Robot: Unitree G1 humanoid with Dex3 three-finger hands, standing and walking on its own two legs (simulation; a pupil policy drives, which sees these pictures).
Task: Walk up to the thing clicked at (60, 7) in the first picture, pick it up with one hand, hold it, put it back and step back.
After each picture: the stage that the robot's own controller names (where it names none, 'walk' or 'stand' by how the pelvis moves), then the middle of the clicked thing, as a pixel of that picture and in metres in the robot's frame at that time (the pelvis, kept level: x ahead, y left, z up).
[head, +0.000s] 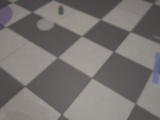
stand; (61, 10) +2.06 +0.27 -0.72
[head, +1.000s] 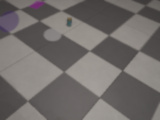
walk; (69, 22) +1.94 +0.10 -0.70
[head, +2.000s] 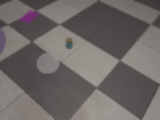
walk; (69, 43) +1.31 +0.09 -0.71
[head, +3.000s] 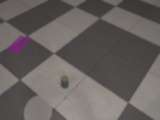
walk; (64, 82) +0.82 +0.12 -0.71
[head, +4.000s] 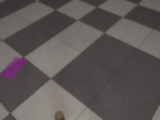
walk; (59, 118) +0.50 +0.21 -0.69
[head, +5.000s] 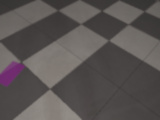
stand; out of the picture +0.35 +0.15 -0.71
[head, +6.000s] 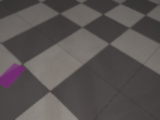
stand; out of the picture +0.35 +0.17 -0.72
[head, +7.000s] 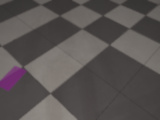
stand; out of the picture +0.34 +0.18 -0.73
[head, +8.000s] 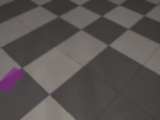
stand; out of the picture +0.34 +0.18 -0.73
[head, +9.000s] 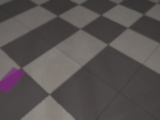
go down; out of the picture +0.33 +0.19 -0.73
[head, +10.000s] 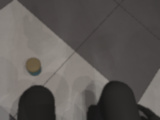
go down; (34, 67) +0.43 +0.17 -0.36
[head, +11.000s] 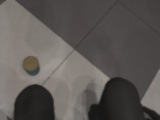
approach; (31, 66) +0.44 +0.17 -0.32
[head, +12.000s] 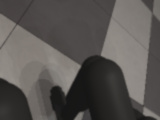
close in; out of the picture +0.44 +0.21 -0.23
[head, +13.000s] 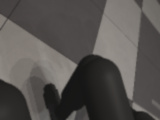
close; out of the picture +0.43 +0.22 -0.24
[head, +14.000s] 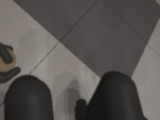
lift; (1, 63) +0.37 +0.23 -0.14
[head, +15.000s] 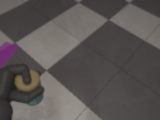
hold; (30, 88) +0.32 +0.17 +0.02
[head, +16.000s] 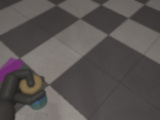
hold; (34, 93) +0.32 +0.17 +0.01
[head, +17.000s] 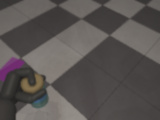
hold; (36, 91) +0.32 +0.17 +0.00
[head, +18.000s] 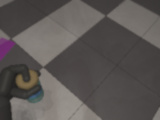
crouch; (31, 87) +0.34 +0.17 -0.04
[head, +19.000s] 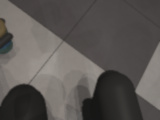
lower; out of the picture +0.48 +0.20 -0.10
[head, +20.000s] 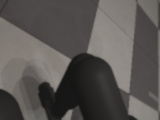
lower; out of the picture +0.45 +0.24 -0.24
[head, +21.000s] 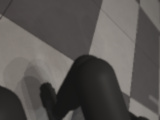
lower; out of the picture +0.45 +0.24 -0.24
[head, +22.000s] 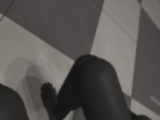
lower; out of the picture +0.44 +0.24 -0.24
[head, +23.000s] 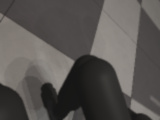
lower; out of the picture +0.44 +0.24 -0.24
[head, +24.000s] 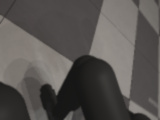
open; out of the picture +0.43 +0.21 -0.24
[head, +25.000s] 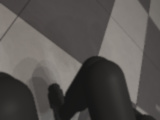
stand; out of the picture +0.43 +0.21 -0.23
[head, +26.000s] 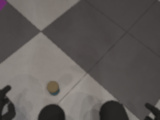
walk; (53, 88) +0.41 +0.14 -0.49
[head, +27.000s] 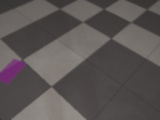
stand; out of the picture +0.35 +0.13 -0.66
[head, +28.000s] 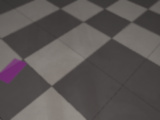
stand; out of the picture +0.36 +0.14 -0.67
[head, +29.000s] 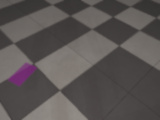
stand; out of the picture +0.36 +0.12 -0.72
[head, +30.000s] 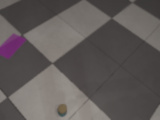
walk; (62, 110) +0.41 +0.07 -0.71
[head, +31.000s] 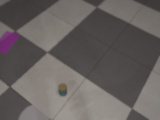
walk; (62, 90) +0.60 +0.12 -0.69
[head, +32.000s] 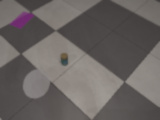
walk; (64, 59) +0.92 +0.17 -0.69
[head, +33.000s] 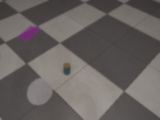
stand; (67, 69) +0.97 +0.15 -0.71
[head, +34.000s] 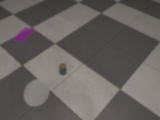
stand; (62, 69) +0.98 +0.18 -0.72
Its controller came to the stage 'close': yes
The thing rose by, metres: 0.72
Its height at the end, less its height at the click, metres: +0.00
